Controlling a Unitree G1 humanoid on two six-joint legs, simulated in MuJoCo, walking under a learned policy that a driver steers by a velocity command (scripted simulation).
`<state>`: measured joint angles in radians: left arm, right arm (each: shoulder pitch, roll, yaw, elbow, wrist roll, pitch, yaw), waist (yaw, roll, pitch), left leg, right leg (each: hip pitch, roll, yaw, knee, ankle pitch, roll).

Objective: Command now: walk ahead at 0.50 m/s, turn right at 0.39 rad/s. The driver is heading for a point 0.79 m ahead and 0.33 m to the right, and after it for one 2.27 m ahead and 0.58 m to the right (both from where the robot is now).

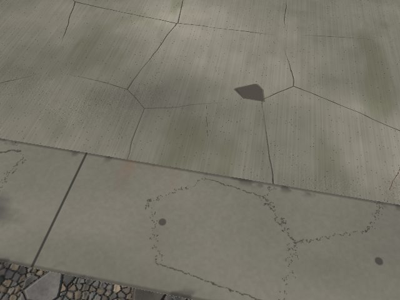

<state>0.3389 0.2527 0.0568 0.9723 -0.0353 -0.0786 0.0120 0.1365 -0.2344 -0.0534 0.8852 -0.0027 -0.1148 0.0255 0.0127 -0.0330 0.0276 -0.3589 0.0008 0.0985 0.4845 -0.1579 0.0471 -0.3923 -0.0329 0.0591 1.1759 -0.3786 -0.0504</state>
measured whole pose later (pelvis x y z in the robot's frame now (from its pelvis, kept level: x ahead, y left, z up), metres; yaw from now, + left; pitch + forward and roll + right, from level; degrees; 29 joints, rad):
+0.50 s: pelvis +0.25 -0.07 -0.02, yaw -16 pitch +1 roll +1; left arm 0.10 0.26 0.09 0.76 -0.02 -0.04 -0.04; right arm 0.27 -0.27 -0.07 0.95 0.02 -0.07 -0.01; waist -0.02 -0.01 0.06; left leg -0.16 0.09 0.11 1.05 -0.50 -0.02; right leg -0.50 0.03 -0.07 0.67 -0.20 -0.12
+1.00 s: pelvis +0.53 -0.13 -0.01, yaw -34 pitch +3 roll +2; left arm 0.39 0.27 0.08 0.78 -0.03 -0.03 0.03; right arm 0.04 -0.25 -0.06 0.73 0.00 -0.13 0.03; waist 0.06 -0.03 0.00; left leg -0.46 -0.04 0.00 0.55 -0.13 0.02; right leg -0.21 0.09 0.21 0.90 -0.54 -0.06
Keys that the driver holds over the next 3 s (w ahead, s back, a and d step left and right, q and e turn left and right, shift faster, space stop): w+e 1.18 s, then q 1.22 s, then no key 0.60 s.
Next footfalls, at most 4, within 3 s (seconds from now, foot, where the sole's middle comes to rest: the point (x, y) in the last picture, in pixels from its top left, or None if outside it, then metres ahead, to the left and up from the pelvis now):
0.44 right None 0.36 -0.17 -0.77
0.94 left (236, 234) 0.70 -0.11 -0.77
1.42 right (333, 234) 0.71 -0.47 -0.77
1.82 left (261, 217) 0.78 -0.21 -0.77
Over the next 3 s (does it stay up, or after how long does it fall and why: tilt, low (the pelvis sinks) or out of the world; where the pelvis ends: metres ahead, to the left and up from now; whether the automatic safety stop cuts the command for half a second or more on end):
stays up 0.70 -0.28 0.00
